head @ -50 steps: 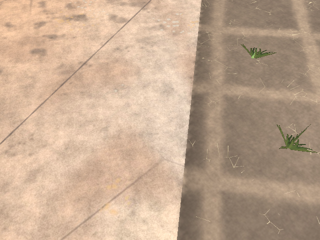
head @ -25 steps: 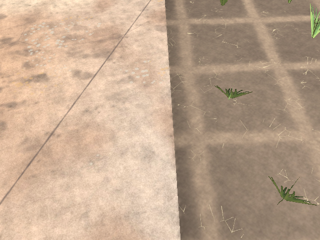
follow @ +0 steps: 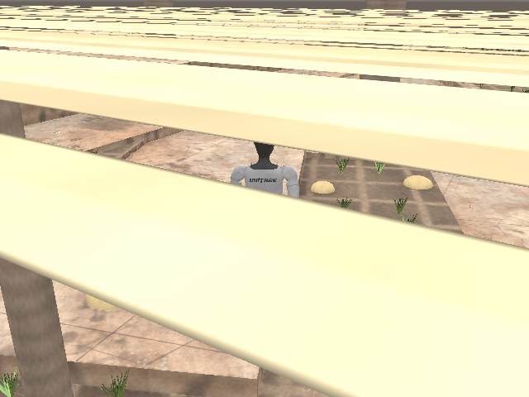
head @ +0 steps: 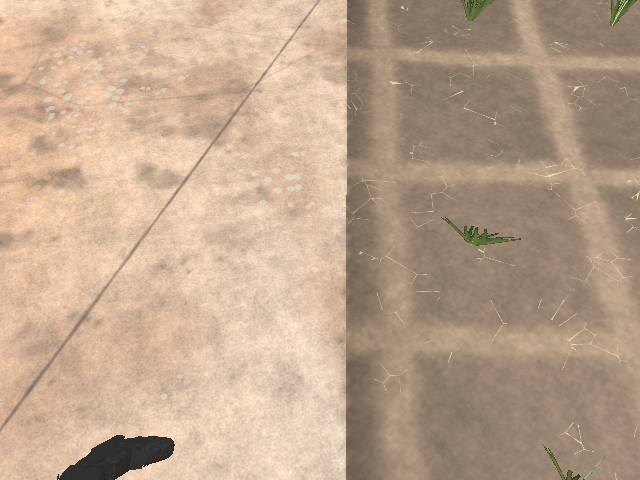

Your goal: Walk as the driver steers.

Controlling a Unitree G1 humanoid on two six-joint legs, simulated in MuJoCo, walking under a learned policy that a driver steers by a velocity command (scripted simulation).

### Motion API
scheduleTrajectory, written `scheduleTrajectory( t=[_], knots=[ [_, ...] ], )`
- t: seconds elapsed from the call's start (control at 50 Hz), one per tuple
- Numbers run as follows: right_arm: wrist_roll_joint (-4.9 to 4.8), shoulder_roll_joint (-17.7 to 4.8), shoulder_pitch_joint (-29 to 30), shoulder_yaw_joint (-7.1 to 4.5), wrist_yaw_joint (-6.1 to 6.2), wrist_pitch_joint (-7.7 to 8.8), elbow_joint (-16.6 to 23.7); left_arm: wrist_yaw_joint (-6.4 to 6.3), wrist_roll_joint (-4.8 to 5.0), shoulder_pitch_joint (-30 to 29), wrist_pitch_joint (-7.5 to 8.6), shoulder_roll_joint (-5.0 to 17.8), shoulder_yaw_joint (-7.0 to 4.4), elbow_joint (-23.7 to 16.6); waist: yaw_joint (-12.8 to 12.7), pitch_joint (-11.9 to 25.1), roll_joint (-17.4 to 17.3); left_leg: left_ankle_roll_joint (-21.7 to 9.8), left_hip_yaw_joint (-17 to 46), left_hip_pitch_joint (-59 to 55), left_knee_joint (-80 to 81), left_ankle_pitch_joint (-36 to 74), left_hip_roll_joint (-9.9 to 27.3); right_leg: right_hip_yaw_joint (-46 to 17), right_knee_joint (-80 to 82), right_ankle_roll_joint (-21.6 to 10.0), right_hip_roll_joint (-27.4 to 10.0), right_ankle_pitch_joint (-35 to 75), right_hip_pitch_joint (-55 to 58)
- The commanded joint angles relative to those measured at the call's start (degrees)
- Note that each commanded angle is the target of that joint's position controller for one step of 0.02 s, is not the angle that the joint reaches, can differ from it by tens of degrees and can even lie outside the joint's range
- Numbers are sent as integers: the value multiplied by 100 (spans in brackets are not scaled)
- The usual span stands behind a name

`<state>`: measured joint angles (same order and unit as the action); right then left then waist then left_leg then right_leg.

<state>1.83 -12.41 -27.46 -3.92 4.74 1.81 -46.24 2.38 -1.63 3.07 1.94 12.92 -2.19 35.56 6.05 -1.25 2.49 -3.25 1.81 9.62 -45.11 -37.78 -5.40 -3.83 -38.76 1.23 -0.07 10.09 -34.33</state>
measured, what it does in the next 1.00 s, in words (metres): walks ahead, turning left: right foot 0.16 m lower, then left foot 0.16 m higher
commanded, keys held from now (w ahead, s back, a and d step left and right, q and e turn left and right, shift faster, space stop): q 0.34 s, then w+q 0.34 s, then w+e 0.32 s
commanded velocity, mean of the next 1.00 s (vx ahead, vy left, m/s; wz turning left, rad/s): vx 0.23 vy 0.00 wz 0.37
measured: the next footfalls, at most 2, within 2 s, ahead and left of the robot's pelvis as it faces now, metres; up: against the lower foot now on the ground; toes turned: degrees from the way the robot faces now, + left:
right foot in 0.10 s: +0.19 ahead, -0.12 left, -0.16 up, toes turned +2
left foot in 0.70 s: +0.12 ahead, +0.16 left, +0.00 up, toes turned +26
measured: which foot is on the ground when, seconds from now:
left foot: down 0.00-0.08, up 0.10-0.68, down 0.70-1.00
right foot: up 0.00-0.08, down 0.10-0.70, up 0.72-1.00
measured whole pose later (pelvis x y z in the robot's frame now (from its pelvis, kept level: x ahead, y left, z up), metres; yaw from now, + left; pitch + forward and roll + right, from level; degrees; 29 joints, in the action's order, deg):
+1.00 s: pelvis +0.21 +0.10 +0.04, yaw +21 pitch +2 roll -2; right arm 2.1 -12.7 -26.1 -1.8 0.5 3.8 -46.6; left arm 3.0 -1.5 9.1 0.0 12.3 -2.6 36.4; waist 2.3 1.2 2.4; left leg -2.3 -5.5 7.0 -31.1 -26.1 0.8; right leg -3.8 -71.8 -1.2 1.7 -9.8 -50.2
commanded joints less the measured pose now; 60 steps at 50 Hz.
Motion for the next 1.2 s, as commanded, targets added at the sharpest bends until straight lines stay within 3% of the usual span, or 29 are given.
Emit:
scheduleTrajectory(
  t=[0.02, 0.06, 0.08, 0.1, 0.12, 0.14, 0.16, 0.18, 0.22, 0.24, 0.28, 0.32, 0.46, 0.6, 0.68, 0.7, 0.72, 0.74, 0.76, 0.78, 0.8, 0.84, 0.9, 0.96, 1.02, 1.08, 1.16, 1.18, 1.2],
  knots=[
    [-5, -690, 339, -200, 56, -17, 516, -6, 161, 81, 196, 271, -56, -280, -277, 151, -557, -446, 1272, -68, -257, 3933, 701, -193, 1469, -119, -148, 1004, 705],
    [-39, -619, 477, -199, 32, -81, 568, -159, 182, 1225, 244, 347, -131, 243, -823, 235, -21, -238, 943, 303, -1698, 3060, 259, 29, 2818, -118, -255, 2429, 2162],
    [-167, -536, 399, -189, -15, -119, 563, -251, 55, 2114, 243, 453, -211, 599, -1153, 493, 358, -82, 602, 1055, -2910, 2610, 24, 346, 3078, -60, -343, 3503, 3644],
    [-364, -295, 216, -172, -39, -180, 558, -250, -41, 2547, 257, 646, -264, 746, -1254, 830, 981, 128, 120, 2437, -4814, -1004, -592, -134, 2473, -257, -1114, 5741, 5113],
    [-797, -207, -45, -137, 8, -267, 883, -131, -208, 2771, 377, 982, -223, 571, -1034, 1743, 1403, 387, 28, 3497, -7159, -2148, -669, -674, 358, -590, -2288, 9479, 6254],
    [-820, -324, -431, -96, 53, -211, 955, -40, 16, 2370, 410, 1074, -272, 390, -810, 2556, 1729, 463, 393, 4213, -8283, -1676, -375, -1440, 20, -1457, -2988, 9410, 6681],
    [-481, -271, -88, -37, 96, -221, 819, -49, 30, 1836, 345, 658, -145, 140, -704, 2299, 595, 508, 213, 4641, -8522, -1048, -167, -1159, 491, -1636, -2746, 6992, 5915],
    [-190, -296, 417, -30, 80, -273, 921, -187, -1, 1541, 310, 487, -61, 30, -674, 1932, 128, 556, -2, 4804, -8590, -456, -125, -1011, 983, -1809, -2608, 4882, 5021],
    [139, -249, 733, 30, -49, -518, 1276, -507, 81, 1122, 221, 749, -103, 17, -237, 1232, 287, 528, 43, 4690, -8710, 108, 268, -1378, 2012, -2191, -2947, 1459, 3217],
    [167, -343, 1253, 3, -91, -648, 1450, -526, 87, 1181, 159, 652, -47, 99, -309, 674, 175, 485, -55, 4518, -8627, 232, 304, -1015, 2365, -1912, -2683, 217, 2306],
    [69, -286, 1726, 30, -122, -828, 1723, -466, 20, 1299, 93, 601, 4, 216, -315, 93, 202, 373, -228, 4587, -8425, 597, 278, -435, 2562, -1583, -2165, -1071, 1533],
    [46, -97, 1878, 81, -131, -888, 1900, -450, 29, 1437, 80, 664, 4, 258, -335, 40, 324, 322, -316, 4763, -8461, 809, 239, -86, 2654, -1431, -1866, -1555, 1556],
    [88, 28, 2713, 149, -308, -847, 2488, -554, 24, 2169, 166, 899, -161, 443, -647, -5, 292, 200, -251, 6142, -8338, 678, 496, -248, 3406, -1510, -2139, -4214, 3163],
    [-23, 168, 3130, 325, -488, -715, 2799, -553, -38, 1955, 257, 1176, -299, 473, -675, 50, 435, -128, -475, 4967, -5580, -15, 977, 857, 3862, -1195, -2170, -4222, 3146],
    [-183, -151, 1754, 267, -429, -738, 2329, -386, 42, 1610, 65, 1474, -363, 484, -406, 486, 1289, -637, -1372, 1312, -2911, -1213, 105, 1877, 3391, -1396, -1926, -1185, 1905],
    [-171, -424, 758, 141, -395, -651, 1915, -326, 7, 1767, 4, 1239, -303, 582, -14, 825, 700, -914, -865, 547, -1996, -913, -404, 2107, 1393, -1311, -1540, 635, 1933],
    [-101, -1340, -157, -122, -374, -514, 1943, -218, 32, 1036, -29, 991, -232, 30, 803, 613, -1376, -1477, 2958, 75, 871, -3212, 815, 1896, -1785, -727, -1039, -1158, -234],
    [-348, -2065, -415, -341, -244, -416, 1886, 124, -208, -460, 41, 788, -268, -887, 1193, 259, -2865, -1456, 6821, 299, 4130, -4861, 1721, 84, -3555, -496, 91, -3689, -2350],
    [-506, -1851, 27, -224, -138, -204, 1821, 207, -340, -1024, 78, 327, -210, -1175, 805, -779, -2046, -1173, 6974, 655, 4403, -3587, 2176, -1484, -4912, -516, 334, -3246, -3145],
    [-340, -1554, 384, -125, -105, -47, 1660, 128, -265, -563, 128, 201, -142, -975, 282, -848, -1395, -1037, 6244, 1004, 3654, -2709, 2324, -1740, -5448, -588, 423, -3062, -3198],
    [-77, -1070, 958, 12, -251, 5, 1461, -35, -162, 385, 190, 80, -101, -619, -495, -936, -895, -954, 4971, 1474, 2738, -1919, 2259, -1131, -6137, -524, 413, -2973, -2951],
    [74, -410, 1786, 212, -550, 126, 1209, -277, -14, 1321, 28, 170, -118, -143, -1283, -844, -904, -577, 2486, 2275, 2136, -92, 1826, -623, -6054, -358, 282, -2527, -2080],
    [66, -615, 1053, 91, -591, 342, 542, -204, 5, 871, -125, 359, -182, -150, -905, -812, -474, -498, 1201, 1580, 2346, 721, 1488, -433, -5509, -350, 309, -2718, -2304],
    [55, -675, 593, 47, -406, 342, 366, 59, 9, 428, -170, 592, -260, -204, -513, -645, -684, -583, 329, 699, 3260, 1906, 1281, 242, -3202, -219, 257, -2172, -1736],
    [-34, -753, 552, 59, -273, 397, 367, 253, 69, 149, -156, 212, -126, -99, -408, 22, -766, -394, -566, -492, 3357, 4307, 1246, 759, -1374, -196, 183, -1105, -785],
    [-77, -967, 404, 26, -234, 454, 299, 303, 12, -190, -144, 21, -20, -155, -221, 176, -809, -287, -953, -1554, 3245, 5781, 1476, 1165, 146, -483, 287, -1096, -203],
    [1, -1310, 272, -68, -177, 286, 219, 230, -7, 698, -152, 604, -216, 39, -692, 595, -1230, -134, -1118, -2288, 1322, 8689, 1859, 1331, 832, -1038, 708, -1946, 901],
    [-16, -1387, 314, -100, -191, 257, 274, 167, -57, 1326, -85, 770, -299, 243, -965, 848, -1055, -150, -1170, -2019, 244, 8406, 1793, 1229, 1291, -1153, 813, -1954, 1648],
    [-12, -1351, 413, -84, -195, 257, 375, 92, -115, 2034, -39, 901, -378, 401, -1359, 1130, -880, -179, -1204, -781, -1200, 7055, 1641, 596, 1311, -1270, 404, -2277, 3012]
  ],
)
